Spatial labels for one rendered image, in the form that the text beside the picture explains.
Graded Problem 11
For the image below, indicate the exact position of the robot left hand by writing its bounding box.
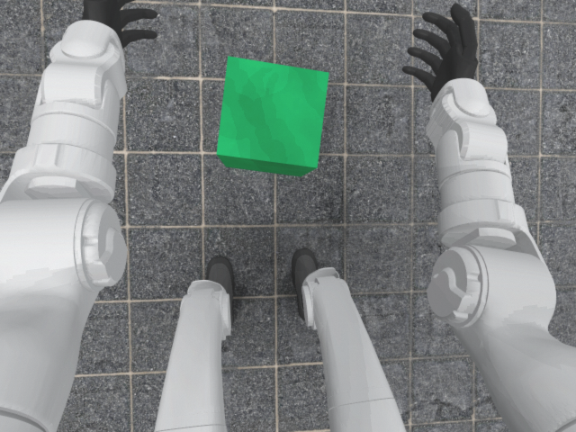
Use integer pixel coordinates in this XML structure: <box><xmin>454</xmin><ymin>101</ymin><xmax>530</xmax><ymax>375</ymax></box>
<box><xmin>81</xmin><ymin>0</ymin><xmax>158</xmax><ymax>49</ymax></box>

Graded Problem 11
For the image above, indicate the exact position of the robot right hand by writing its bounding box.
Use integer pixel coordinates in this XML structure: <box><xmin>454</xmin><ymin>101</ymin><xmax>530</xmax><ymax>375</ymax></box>
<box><xmin>402</xmin><ymin>3</ymin><xmax>478</xmax><ymax>103</ymax></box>

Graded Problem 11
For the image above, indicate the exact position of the robot left forearm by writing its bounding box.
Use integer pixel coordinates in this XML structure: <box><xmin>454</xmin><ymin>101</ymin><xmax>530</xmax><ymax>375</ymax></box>
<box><xmin>0</xmin><ymin>20</ymin><xmax>127</xmax><ymax>204</ymax></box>

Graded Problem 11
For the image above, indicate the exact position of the carton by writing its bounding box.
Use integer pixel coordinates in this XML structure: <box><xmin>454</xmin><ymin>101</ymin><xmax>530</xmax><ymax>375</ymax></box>
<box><xmin>216</xmin><ymin>56</ymin><xmax>329</xmax><ymax>176</ymax></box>

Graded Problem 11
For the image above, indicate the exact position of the robot left upper arm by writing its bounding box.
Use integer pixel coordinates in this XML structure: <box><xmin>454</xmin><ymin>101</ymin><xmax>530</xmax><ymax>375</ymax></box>
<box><xmin>0</xmin><ymin>198</ymin><xmax>127</xmax><ymax>432</ymax></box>

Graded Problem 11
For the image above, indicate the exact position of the robot foot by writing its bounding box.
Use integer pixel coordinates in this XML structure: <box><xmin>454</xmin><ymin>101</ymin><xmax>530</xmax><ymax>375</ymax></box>
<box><xmin>292</xmin><ymin>248</ymin><xmax>318</xmax><ymax>321</ymax></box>
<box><xmin>206</xmin><ymin>256</ymin><xmax>235</xmax><ymax>326</ymax></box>

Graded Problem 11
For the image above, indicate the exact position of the robot right forearm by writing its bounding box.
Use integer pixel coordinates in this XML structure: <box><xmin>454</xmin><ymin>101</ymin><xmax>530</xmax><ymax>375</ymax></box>
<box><xmin>426</xmin><ymin>78</ymin><xmax>556</xmax><ymax>312</ymax></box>

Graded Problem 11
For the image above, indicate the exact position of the left robot foot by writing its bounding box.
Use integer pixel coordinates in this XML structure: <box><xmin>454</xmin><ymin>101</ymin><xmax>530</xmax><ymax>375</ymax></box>
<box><xmin>206</xmin><ymin>256</ymin><xmax>235</xmax><ymax>326</ymax></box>

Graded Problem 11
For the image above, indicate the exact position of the robot right upper arm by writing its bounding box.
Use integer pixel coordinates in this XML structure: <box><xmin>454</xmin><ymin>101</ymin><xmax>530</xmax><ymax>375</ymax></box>
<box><xmin>427</xmin><ymin>244</ymin><xmax>576</xmax><ymax>432</ymax></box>

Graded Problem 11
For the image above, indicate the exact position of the right robot foot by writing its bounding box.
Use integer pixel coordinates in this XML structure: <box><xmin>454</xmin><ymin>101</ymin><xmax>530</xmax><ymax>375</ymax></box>
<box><xmin>292</xmin><ymin>248</ymin><xmax>318</xmax><ymax>321</ymax></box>

